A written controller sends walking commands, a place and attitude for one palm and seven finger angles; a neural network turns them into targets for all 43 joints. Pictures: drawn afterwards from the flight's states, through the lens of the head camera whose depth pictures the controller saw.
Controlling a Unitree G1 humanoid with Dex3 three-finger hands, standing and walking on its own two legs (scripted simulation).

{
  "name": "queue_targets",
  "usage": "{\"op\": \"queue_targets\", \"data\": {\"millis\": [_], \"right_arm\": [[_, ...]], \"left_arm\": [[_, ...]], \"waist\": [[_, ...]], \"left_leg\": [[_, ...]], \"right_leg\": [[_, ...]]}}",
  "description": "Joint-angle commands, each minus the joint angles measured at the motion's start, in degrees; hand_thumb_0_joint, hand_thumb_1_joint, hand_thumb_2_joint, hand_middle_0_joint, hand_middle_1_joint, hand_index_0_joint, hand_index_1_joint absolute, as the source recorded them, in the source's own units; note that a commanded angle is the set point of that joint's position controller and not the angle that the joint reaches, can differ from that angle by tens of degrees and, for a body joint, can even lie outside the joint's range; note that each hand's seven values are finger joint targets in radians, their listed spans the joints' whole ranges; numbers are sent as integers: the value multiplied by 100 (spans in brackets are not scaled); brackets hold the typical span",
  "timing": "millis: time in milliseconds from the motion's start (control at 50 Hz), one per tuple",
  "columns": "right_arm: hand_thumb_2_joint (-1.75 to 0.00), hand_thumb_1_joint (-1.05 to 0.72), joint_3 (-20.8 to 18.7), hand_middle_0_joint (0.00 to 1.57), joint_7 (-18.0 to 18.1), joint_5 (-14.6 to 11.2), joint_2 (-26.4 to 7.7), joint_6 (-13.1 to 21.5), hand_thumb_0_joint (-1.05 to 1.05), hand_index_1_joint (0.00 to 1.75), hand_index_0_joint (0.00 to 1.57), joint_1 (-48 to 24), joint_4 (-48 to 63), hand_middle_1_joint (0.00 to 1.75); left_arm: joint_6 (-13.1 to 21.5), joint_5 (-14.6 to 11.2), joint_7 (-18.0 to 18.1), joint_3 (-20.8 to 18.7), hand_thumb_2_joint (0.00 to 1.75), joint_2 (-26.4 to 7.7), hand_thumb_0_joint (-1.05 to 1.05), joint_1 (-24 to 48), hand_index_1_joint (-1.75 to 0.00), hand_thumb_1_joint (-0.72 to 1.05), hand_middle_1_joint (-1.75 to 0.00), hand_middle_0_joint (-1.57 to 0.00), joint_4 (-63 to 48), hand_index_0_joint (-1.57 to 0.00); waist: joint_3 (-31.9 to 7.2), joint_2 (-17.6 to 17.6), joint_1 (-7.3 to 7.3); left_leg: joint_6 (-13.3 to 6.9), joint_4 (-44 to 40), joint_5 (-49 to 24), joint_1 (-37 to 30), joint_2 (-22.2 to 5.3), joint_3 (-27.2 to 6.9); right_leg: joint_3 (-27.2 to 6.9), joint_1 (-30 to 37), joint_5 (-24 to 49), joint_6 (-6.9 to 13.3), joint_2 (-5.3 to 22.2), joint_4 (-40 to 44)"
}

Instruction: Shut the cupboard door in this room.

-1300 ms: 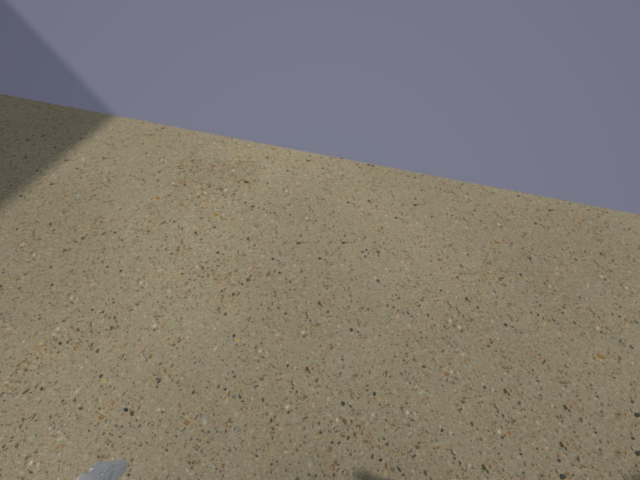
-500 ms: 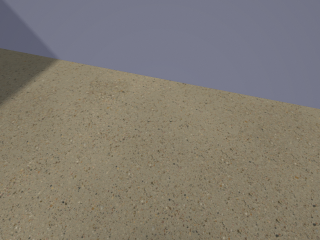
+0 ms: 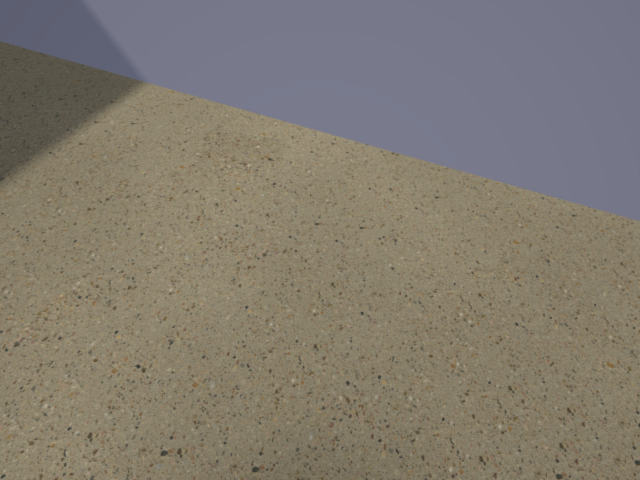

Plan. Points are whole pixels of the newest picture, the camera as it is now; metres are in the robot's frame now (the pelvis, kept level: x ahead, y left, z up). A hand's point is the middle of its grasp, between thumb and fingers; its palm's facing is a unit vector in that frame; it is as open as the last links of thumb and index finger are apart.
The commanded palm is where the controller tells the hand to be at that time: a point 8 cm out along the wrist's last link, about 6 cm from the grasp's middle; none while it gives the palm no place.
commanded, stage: turn or walk to find it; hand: left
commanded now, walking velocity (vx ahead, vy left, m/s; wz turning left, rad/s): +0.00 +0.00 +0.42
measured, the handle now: out of the picture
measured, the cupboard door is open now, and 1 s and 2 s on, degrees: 84 84 84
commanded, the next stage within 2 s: none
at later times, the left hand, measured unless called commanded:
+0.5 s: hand out of the picture -0.02 +0.18 -0.14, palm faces +0.24 -0.93 -0.28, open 7.4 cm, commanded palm none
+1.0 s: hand out of the picture -0.09 +0.21 -0.15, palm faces +0.47 -0.84 -0.25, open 7.4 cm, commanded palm none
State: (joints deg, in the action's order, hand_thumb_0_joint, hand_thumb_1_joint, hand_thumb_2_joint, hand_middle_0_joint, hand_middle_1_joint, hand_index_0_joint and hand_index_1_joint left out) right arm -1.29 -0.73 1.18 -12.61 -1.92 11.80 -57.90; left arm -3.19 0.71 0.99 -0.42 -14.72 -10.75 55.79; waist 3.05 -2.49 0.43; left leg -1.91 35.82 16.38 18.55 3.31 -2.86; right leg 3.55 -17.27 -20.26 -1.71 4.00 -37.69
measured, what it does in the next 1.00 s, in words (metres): steps on the spot, turning left: right foot, then left foot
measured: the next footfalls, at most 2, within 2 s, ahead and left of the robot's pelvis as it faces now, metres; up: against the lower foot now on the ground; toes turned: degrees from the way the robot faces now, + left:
right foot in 0.32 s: +0.00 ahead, -0.15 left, +0.00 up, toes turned +9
left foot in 0.70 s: -0.06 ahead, +0.11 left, +0.00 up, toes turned +24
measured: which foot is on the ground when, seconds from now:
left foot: down 0.00-0.32, up 0.34-0.68, down 0.70-1.00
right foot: up 0.00-0.30, down 0.32-0.70, up 0.72-1.00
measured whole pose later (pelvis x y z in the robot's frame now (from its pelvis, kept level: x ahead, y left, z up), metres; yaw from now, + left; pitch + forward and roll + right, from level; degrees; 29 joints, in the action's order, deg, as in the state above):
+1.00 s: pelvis -0.06 -0.01 +0.01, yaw +26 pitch -1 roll +0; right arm -2.5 0.0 1.5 -10.8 -1.6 9.1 -53.9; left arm -3.3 0.4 0.5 -3.3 -13.8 -11.6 53.0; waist 4.1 -0.6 -0.1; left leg -1.4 28.7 13.8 14.3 1.8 -2.0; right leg 2.5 -22.0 -25.2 -3.9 3.6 -48.1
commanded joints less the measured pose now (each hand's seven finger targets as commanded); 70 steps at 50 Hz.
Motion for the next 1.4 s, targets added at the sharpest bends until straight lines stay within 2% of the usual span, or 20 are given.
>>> {"op": "queue_targets", "data": {"millis": [0,60,180,260,280,300,320,400,500,600,640,680,720,800,940,1020,1040,1080,1180,1380], "right_arm": [[-90,-90,-342,20,170,-7,-1345,149,0,30,20,466,423,30],[-90,-90,-356,20,210,2,-1178,136,0,30,20,246,535,30],[-90,-90,-456,20,199,29,-1117,58,0,30,20,482,547,30],[-90,-90,-499,20,131,-18,-1007,-13,0,30,20,196,727,30],[-90,-90,-482,20,89,-65,-749,-31,0,30,20,190,780,30],[-90,-90,-435,20,89,-49,-422,-25,0,30,20,176,970,30],[-90,-90,-527,20,79,35,-758,-48,0,30,20,-33,973,30],[-90,-90,-497,20,-36,5,-588,-141,0,30,20,370,617,30],[-90,-90,-372,20,-20,-36,-459,-108,0,30,20,-352,770,30],[-90,-90,-286,20,-4,-85,-458,-6,0,30,20,-347,750,30],[-90,-90,-328,20,9,-58,-711,66,0,30,20,121,629,30],[-90,-90,-518,20,36,-55,-1627,101,0,30,20,586,600,30],[-90,-90,-502,20,166,-19,-1447,124,0,30,20,550,468,30],[-90,-90,-381,20,193,-14,-1094,160,0,30,20,-172,699,30],[-90,-90,-450,20,160,29,-1123,88,0,30,20,-119,741,30],[-90,-90,-482,20,119,4,-1077,48,0,30,20,-314,838,30],[-90,-90,-472,20,92,-35,-917,48,0,30,20,-284,859,30],[-90,-90,-428,20,62,-35,-482,23,0,30,20,-155,1067,30],[-90,-90,-483,20,-55,16,-545,-136,0,30,20,91,598,30],[-90,-90,-305,20,-14,-78,-341,-37,0,30,20,-299,653,30]], "left_arm": [[152,30,123,-271,90,-703,0,301,-30,90,-30,-20,-691,-20],[171,-11,80,-277,90,-456,0,131,-30,90,-30,-20,-601,-20],[179,-39,72,-288,90,-238,0,80,-30,90,-30,-20,-715,-20],[212,-48,113,-370,90,-368,0,-638,-30,90,-30,-20,-572,-20],[258,17,149,-454,90,-732,0,-783,-30,90,-30,-20,-555,-20],[278,109,167,-541,90,-1220,0,-675,-30,90,-30,-20,-656,-20],[269,54,173,-485,90,-1154,0,-404,-30,90,-30,-20,-815,-20],[344,71,139,-353,90,-673,0,320,-30,90,-30,-20,-921,-20],[353,107,124,-401,90,-858,0,-588,-30,90,-30,-20,-617,-20],[306,126,118,-482,90,-1089,0,-752,-30,90,-30,-20,-482,-20],[268,42,97,-481,90,-1013,0,-633,-30,90,-30,-20,-505,-20],[218,41,47,-316,90,-412,0,-496,-30,90,-30,-20,-835,-20],[122,29,87,-349,90,-438,0,58,-30,90,-30,-20,-793,-20],[124,12,-22,-371,90,-379,0,-251,-30,90,-30,-20,-550,-20],[137,-11,10,-366,90,-241,0,-163,-30,90,-30,-20,-700,-20],[225,-16,47,-392,90,-279,0,-677,-30,90,-30,-20,-632,-20],[278,9,72,-429,90,-433,0,-806,-30,90,-30,-20,-619,-20],[352,99,108,-543,90,-1250,0,-815,-30,90,-30,-20,-753,-20],[369,69,119,-407,90,-562,0,85,-30,90,-30,-20,-936,-20],[306,127,101,-535,90,-963,0,-597,-30,90,-30,-20,-491,-20]], "waist": [[-417,1303,144],[-664,1059,51],[-761,1097,159],[-826,996,-149],[-737,234,-219],[-335,-1326,-234],[-177,-912,-237],[218,-660,264],[47,-609,-199],[-359,-960,-217],[-677,-428,71],[-909,1774,241],[-665,1522,354],[-481,1159,32],[-419,1092,81],[-502,974,-188],[-519,537,-258],[-428,-1442,-287],[-4,-543,111],[-423,-891,-256]], "left_leg": [[-1114,-1826,-2226,-761,-1926,-2790],[-969,-1580,-2169,-874,-1530,-2069],[-892,-1565,-2076,-927,-1303,-2360],[-371,-1308,-886,118,-806,-2099],[-37,-489,26,1070,-389,-1546],[382,1039,1144,2047,318,-277],[330,2076,1317,1703,-17,-387],[432,3308,323,1343,-305,14],[546,2039,813,1166,-407,414],[438,147,662,183,-291,812],[305,-1213,-743,-1056,-420,685],[-827,-1380,-4406,-2199,-2607,-1655],[-1017,-1461,-3581,-1562,-2337,-1523],[-769,-1459,-3092,-1127,-1658,-752],[-831,-1505,-2465,-826,-1614,-1285],[-584,-1077,-1958,-221,-1345,-1336],[-334,-672,-1307,301,-1070,-1196],[319,1790,1640,1452,64,-14],[427,3366,442,1178,-431,25],[447,586,1009,267,-441,756]], "right_leg": [[-519,-1161,-1201,-15,-159,-2219],[-467,-1007,-814,-91,-161,-2087],[-364,-406,-752,-85,-441,-611],[-293,1229,411,-6,-431,1439],[-1038,1930,163,230,405,2029],[-2707,1762,-267,864,1996,2584],[-2543,596,-127,1100,2262,2607],[-971,9,875,865,1189,2223],[-687,881,2603,1036,1392,1728],[-359,1186,3824,842,1413,976],[62,639,3234,377,1171,137],[352,-1380,-1648,-237,178,-1922],[-266,-1543,-1350,-217,236,-2686],[-174,-1115,-579,-269,160,-2247],[-133,-479,-492,-221,-96,-867],[-46,610,409,-169,-216,669],[-239,1245,840,-130,6,1400],[-2400,1276,1809,881,2351,2229],[-786,277,976,816,1324,2189],[-241,1101,2830,959,1647,1398]]}}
